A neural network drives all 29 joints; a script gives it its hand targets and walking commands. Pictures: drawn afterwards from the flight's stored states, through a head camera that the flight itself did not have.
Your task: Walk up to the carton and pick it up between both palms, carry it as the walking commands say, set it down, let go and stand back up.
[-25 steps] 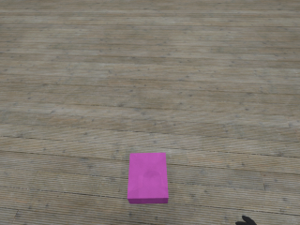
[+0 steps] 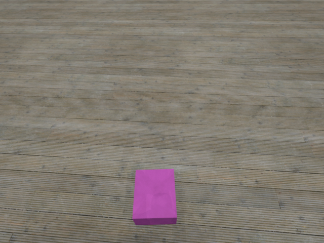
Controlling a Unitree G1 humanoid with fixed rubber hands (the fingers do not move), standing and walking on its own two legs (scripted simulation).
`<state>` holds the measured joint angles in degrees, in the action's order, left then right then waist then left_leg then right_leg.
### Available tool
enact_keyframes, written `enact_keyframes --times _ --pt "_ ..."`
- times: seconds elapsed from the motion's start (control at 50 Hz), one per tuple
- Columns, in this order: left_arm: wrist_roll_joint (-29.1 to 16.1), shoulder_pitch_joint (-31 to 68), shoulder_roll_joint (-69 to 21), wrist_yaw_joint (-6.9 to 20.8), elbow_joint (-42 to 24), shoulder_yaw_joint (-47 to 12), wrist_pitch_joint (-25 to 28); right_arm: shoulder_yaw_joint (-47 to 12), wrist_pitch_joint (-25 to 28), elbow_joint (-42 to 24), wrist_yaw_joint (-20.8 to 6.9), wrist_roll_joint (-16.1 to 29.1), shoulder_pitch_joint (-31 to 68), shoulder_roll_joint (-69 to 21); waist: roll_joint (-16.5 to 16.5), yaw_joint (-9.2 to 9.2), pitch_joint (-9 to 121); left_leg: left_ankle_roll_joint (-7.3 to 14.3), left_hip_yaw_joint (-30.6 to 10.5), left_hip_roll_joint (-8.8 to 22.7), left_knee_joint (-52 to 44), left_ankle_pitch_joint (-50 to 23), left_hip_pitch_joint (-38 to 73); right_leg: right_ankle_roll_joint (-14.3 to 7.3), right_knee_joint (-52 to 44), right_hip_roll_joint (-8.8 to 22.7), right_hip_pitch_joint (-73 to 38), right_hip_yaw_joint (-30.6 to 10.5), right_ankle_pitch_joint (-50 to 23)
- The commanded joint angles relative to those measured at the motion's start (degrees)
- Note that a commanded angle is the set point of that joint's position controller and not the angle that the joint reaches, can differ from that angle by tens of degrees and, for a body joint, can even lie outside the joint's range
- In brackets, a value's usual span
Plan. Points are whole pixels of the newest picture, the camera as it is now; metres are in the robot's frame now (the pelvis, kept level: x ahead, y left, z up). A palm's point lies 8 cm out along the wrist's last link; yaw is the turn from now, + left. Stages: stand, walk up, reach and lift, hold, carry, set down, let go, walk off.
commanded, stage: walk up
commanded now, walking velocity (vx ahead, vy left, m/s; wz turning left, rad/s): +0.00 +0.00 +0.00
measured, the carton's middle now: (155, 196) +0.48 +0.07 -0.70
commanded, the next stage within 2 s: stand in 0.76 s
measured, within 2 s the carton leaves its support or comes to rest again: neither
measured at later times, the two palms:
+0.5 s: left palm out of the picture +0.03 +0.32 -0.14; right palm out of the picture +0.08 -0.17 -0.11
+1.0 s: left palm out of the picture +0.05 +0.33 -0.13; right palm out of the picture +0.07 -0.17 -0.12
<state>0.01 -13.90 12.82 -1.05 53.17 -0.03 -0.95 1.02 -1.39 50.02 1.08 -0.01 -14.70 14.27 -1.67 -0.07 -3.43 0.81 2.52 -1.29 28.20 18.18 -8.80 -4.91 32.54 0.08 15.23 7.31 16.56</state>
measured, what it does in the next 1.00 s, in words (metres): steps on the spot: left foot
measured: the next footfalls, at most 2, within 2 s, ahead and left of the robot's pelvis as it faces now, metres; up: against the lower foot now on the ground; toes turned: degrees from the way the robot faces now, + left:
left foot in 0.38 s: +0.03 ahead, +0.21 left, +0.00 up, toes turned +1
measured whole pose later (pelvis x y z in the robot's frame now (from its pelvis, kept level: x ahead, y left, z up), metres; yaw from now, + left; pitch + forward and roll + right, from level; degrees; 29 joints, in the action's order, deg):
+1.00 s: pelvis +0.00 +0.08 +0.00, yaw +0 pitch +0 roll +0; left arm 0.0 -15.4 12.9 -0.4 52.3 0.0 -0.3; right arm 0.6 -0.9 50.0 0.7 0.0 -14.4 13.8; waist -0.8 -0.1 -2.9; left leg -0.6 3.9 1.8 29.7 17.1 -12.1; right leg -0.1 31.1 2.6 13.6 4.8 17.0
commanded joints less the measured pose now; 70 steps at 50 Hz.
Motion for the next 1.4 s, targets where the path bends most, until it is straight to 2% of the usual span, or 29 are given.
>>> enact_keyframes --times 0.0,0.02,0.04,0.06,0.16,0.18,0.2,0.22,0.26,0.32,0.34,0.36,0.4,0.42,0.44,0.52,0.56,0.6,0.64,0.72,1.06,1.08,1.1,1.12,1.2,1.22,1.28,1.34,1.38 --pt "1.12 -0.10 8.44 -0.42 -4.12 2.61 1.17 -0.29 0.90 0.88 0.32 -1.20 -2.25 4.57 -2.01 -0.18 3.03 0.18 -4.23 4.11 -2.93 -7.08 -3.86 0.96 -16.58 11.21 -3.68 -14.48 -5.46" --pt "1.65 -7.23 13.95 -1.36 -3.10 4.94 0.56 1.10 -0.86 -0.53 -0.28 -0.99 0.11 6.27 0.98 -4.17 1.70 -1.38 -0.91 0.00 6.86 0.55 -16.34 -1.30 -16.94 20.64 -11.88 -25.16 -6.96" --pt "1.61 -11.47 16.75 -2.29 -2.39 5.26 0.17 1.48 -2.07 -1.65 -0.57 -0.90 0.65 7.13 0.09 -4.21 1.75 -2.72 -1.66 -0.09 20.73 11.02 -22.08 -4.92 -18.71 29.19 -12.99 -32.95 -12.97" --pt "1.68 -10.20 16.70 -2.49 -1.94 5.23 0.07 1.66 -2.90 -2.76 -0.98 -1.17 1.28 7.59 -1.49 -3.08 2.48 -2.64 -4.89 1.90 27.54 10.53 -23.36 -7.85 -18.11 30.39 -10.24 -33.42 -13.57" --pt "1.29 -5.59 9.88 -1.54 -2.16 3.99 0.69 1.16 -3.04 -2.33 -2.08 -1.73 -0.27 4.95 -5.79 -0.68 3.87 -2.77 -5.84 3.43 29.59 -0.97 -18.53 -2.54 -19.15 18.87 -2.86 -16.94 -11.36" --pt "1.43 -7.99 7.90 -1.28 -1.17 3.90 0.88 0.75 -2.63 0.34 -1.91 -1.77 -3.02 3.23 -6.03 -0.61 4.93 -1.59 -3.55 2.63 27.19 0.73 -16.03 -1.43 -22.29 17.84 -2.35 -16.42 6.93" --pt "2.18 -5.40 11.62 -0.64 -1.45 4.88 0.35 0.55 -2.39 -1.04 -3.15 -2.13 -1.93 4.51 -12.20 -0.27 4.99 -2.09 -0.70 2.85 25.62 2.45 -13.92 -0.78 -25.80 17.39 1.86 -17.52 24.93" --pt "2.18 -4.29 11.02 -0.40 -2.22 4.53 0.36 0.07 -2.28 -1.35 -2.91 -1.80 1.06 3.39 -11.27 -0.76 1.21 -2.49 0.75 1.82 21.02 3.56 -14.02 -1.33 -27.34 17.53 4.99 -18.83 25.87" --pt "2.16 0.71 10.67 0.81 -3.05 4.56 0.32 -0.95 -0.90 -0.91 -2.80 -1.33 1.53 2.62 -13.76 0.46 -1.60 -3.14 3.17 1.42 10.02 4.68 -8.36 -1.24 -24.00 13.25 7.99 -10.28 19.14" --pt "0.50 -2.88 8.92 0.25 -1.77 3.44 0.23 0.43 1.18 -0.11 -0.18 -0.54 -1.13 4.10 -1.53 0.99 5.64 -2.83 4.53 0.98 -5.96 -11.26 0.08 0.75 -7.50 9.10 -2.18 -5.17 -15.58" --pt "0.48 -0.60 7.17 0.30 -3.72 3.31 0.53 0.36 1.71 0.43 -0.11 -1.24 -3.72 4.95 -0.72 2.26 8.00 -1.75 -1.22 6.04 -8.23 -17.01 1.04 2.86 -4.62 8.56 -2.53 -3.03 -14.63" --pt "0.15 -1.65 5.08 0.18 -4.01 2.96 0.53 1.64 1.90 0.78 0.39 -1.76 -4.99 7.51 9.31 1.66 8.99 -0.23 -8.09 12.48 -9.67 -22.95 1.20 4.12 -1.00 6.00 0.31 -2.07 -6.05" --pt "0.17 -1.77 4.72 0.55 -3.89 2.46 -0.86 1.32 1.45 -0.69 0.42 -1.97 -3.74 10.20 15.45 0.94 4.55 4.35 -16.45 19.65 -12.71 -20.87 0.14 6.12 2.48 1.88 6.44 -2.94 9.79" --pt "1.15 0.54 4.70 0.49 -4.58 2.45 -0.98 1.21 1.37 -1.66 0.34 -2.27 -0.80 10.36 18.07 1.89 2.20 5.83 -17.93 20.17 -14.17 -18.80 -1.32 6.35 3.19 1.42 7.39 -3.01 9.15" --pt "1.33 0.25 4.59 0.39 -4.51 2.49 -0.76 0.76 1.77 -1.46 0.57 -1.68 -0.77 7.90 13.18 1.45 1.77 5.96 -17.23 18.77 -12.70 -24.48 -0.32 6.55 4.06 1.43 6.85 -3.78 9.00" --pt "0.88 -2.32 4.34 0.86 -3.34 2.12 0.27 1.30 2.38 -2.49 0.43 -1.69 0.39 8.07 11.85 -0.50 5.92 3.77 -9.81 14.12 -6.24 -36.68 2.88 5.24 -3.15 1.79 0.86 -4.16 1.26" --pt "0.60 -3.79 5.39 0.53 -3.44 2.40 1.01 1.20 2.36 -1.78 0.31 -1.14 0.07 7.23 8.81 -1.06 9.72 2.54 -8.03 12.46 -4.09 -32.84 0.58 4.47 -8.23 4.06 -6.34 -4.46 -12.79" --pt "0.64 -4.71 7.06 0.41 -2.59 2.61 1.73 1.14 2.46 -1.57 0.42 -0.34 -2.02 5.28 -0.11 -0.49 11.43 1.29 -4.81 8.99 -2.49 -27.25 -0.25 3.96 -7.55 7.11 -10.74 -5.79 -25.33" --pt "0.71 -1.47 7.26 0.35 -3.20 2.39 1.61 0.77 1.74 -1.08 0.14 -0.73 -2.76 4.11 -2.58 0.66 7.11 -0.42 -3.05 5.96 -5.16 -17.00 -1.90 2.76 -7.50 8.33 -7.15 -8.61 -24.34" --pt "0.58 -2.20 6.30 0.28 -3.23 2.15 1.38 1.31 1.66 -0.31 0.19 -1.16 -3.34 6.41 2.13 0.60 8.80 0.41 -4.24 8.17 -4.66 -20.70 1.47 3.60 -8.85 7.24 -5.25 -7.37 -18.65" --pt "0.93 -2.42 6.43 0.39 -2.77 2.19 1.58 0.60 1.42 0.31 -0.04 -1.27 -3.07 5.58 1.48 0.28 5.59 -0.43 -3.11 6.82 -6.60 -13.37 -0.36 3.69 -10.45 6.51 -4.12 -7.41 -13.05" --pt "0.14 17.69 4.08 1.57 -22.88 2.63 -1.06 3.25 -1.08 -19.80 -1.19 1.24 17.04 3.71 -1.51 2.56 0.36 -0.87 -0.37 0.82 2.88 0.47 -16.34 1.52 -3.02 0.70 9.53 -7.21 4.39" --pt "3.56 24.09 6.90 1.37 -33.82 5.13 -4.40 6.52 -3.75 -25.50 -1.71 -1.39 17.65 5.22 1.52 4.06 -1.86 -1.00 0.31 0.93 2.19 3.39 -14.24 2.49 -2.84 0.49 10.05 -5.24 7.71" --pt "2.27 21.46 7.54 1.19 -29.60 6.20 -6.07 6.54 -5.16 -24.33 -2.59 -2.04 18.70 8.61 -2.99 2.69 0.50 -1.13 0.58 -1.01 3.36 2.20 -12.48 3.21 -2.63 -0.19 9.29 -4.67 6.92" --pt "2.04 8.27 7.05 1.75 -21.43 7.12 -15.94 5.14 -14.22 -20.02 -3.99 -2.12 11.35 7.34 -0.37 -0.91 2.12 -0.23 1.21 -0.77 3.67 -1.29 -11.14 2.35 -2.31 0.73 5.80 -5.72 1.02" --pt "4.05 4.29 5.83 1.94 -19.81 7.09 -16.01 4.65 -14.54 -18.14 -4.14 -1.98 8.43 6.34 4.35 -1.16 1.88 -1.50 -0.05 -0.11 3.69 -4.13 -13.20 2.78 -0.07 -0.58 4.98 -4.61 -2.75" --pt "4.05 4.73 4.90 1.78 -19.20 9.08 -14.91 5.45 -12.82 -18.50 -4.17 -2.99 8.38 4.14 0.59 -1.63 3.99 -0.33 -0.88 -0.26 8.75 -7.08 -17.90 3.41 3.84 -0.86 10.58 -6.55 -5.58" --pt "2.78 9.92 2.69 2.22 -24.26 7.76 -12.35 3.35 -10.50 -16.78 -4.77 -1.05 9.87 2.42 4.63 -1.52 12.02 -1.80 -1.28 -0.66 12.32 -16.51 -17.78 3.36 8.26 -1.22 13.41 -6.07 -14.47" --pt "2.64 11.85 1.70 2.46 -24.67 7.53 -10.67 5.65 -8.35 -18.27 -4.26 -1.44 12.81 3.83 2.16 -1.03 19.49 -2.52 -1.51 -0.55 15.16 -21.86 -17.90 3.17 10.29 -0.76 13.43 -7.80 -22.17"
